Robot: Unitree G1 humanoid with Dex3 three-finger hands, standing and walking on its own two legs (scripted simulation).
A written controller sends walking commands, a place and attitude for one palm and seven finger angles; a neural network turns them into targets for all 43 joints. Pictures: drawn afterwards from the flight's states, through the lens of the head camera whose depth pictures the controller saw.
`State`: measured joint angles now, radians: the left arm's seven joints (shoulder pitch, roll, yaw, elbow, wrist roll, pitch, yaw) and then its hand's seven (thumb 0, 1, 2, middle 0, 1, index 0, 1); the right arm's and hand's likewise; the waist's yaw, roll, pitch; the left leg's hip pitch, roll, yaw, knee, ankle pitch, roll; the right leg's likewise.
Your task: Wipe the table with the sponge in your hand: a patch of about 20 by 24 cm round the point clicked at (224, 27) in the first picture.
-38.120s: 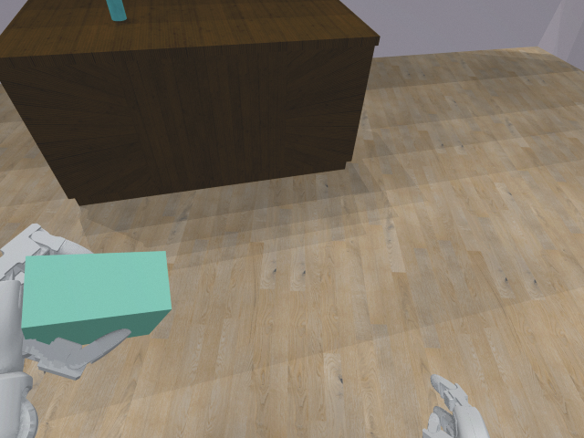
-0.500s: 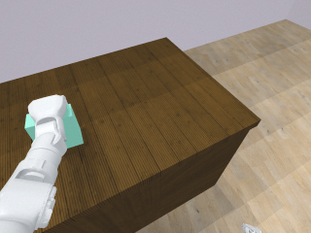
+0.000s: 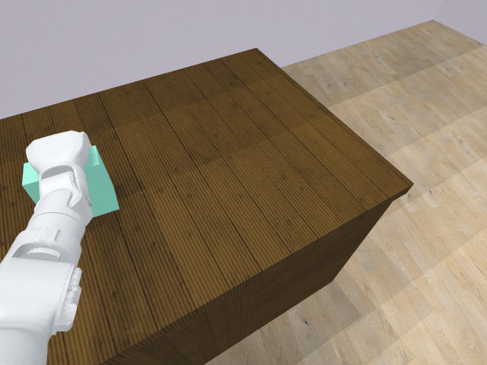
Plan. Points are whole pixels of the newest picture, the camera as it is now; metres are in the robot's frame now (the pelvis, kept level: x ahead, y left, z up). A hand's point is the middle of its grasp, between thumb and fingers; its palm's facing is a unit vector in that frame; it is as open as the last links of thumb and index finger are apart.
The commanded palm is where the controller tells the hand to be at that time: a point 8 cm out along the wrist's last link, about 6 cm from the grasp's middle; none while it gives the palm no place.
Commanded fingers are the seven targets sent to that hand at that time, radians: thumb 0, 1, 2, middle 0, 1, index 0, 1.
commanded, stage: slide back across to the first lane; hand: left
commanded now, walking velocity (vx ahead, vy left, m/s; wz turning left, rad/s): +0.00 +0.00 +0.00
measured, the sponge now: (79, 194) +0.42 +0.32 +0.01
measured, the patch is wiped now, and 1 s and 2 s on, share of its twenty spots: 1.00 1.00 1.00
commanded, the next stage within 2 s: wipe back along the first lane in 0.50 s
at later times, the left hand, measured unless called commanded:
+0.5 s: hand (42, 183) +0.40 +0.35 +0.06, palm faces -0.06 -0.05 -1.00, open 10.3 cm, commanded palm +0.36 +0.35 +0.10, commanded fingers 0.00 0.10 1.30 -1.20 -1.60 -1.20 -1.60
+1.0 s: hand (27, 207) +0.36 +0.36 +0.06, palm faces -0.05 -0.01 -1.00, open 10.3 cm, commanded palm +0.32 +0.34 +0.08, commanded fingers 0.00 0.10 1.30 -1.20 -1.60 -1.20 -1.60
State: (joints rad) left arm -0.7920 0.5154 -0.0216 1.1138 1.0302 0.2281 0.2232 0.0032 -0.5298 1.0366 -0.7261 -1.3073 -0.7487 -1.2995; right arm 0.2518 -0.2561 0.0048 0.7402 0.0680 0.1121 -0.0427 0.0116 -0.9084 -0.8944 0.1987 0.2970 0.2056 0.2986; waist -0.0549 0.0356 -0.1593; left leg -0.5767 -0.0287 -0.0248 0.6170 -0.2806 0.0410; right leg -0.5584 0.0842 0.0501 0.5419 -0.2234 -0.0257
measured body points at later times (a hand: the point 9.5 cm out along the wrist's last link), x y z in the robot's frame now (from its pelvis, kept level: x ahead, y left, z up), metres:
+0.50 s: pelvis +0.03 +0.01 +0.01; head +0.05 +0.02 +0.46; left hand +0.40 +0.35 +0.12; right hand +0.17 -0.24 -0.10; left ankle +0.00 +0.09 -0.73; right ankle +0.01 -0.11 -0.73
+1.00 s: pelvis +0.02 +0.02 +0.01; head +0.04 +0.02 +0.46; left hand +0.36 +0.36 +0.11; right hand +0.18 -0.23 -0.10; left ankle +0.00 +0.09 -0.73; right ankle +0.01 -0.11 -0.73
